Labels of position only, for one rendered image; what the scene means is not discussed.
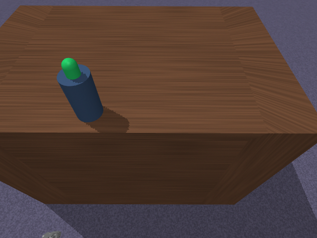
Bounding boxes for bottle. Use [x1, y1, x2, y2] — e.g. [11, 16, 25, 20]
[57, 58, 104, 122]

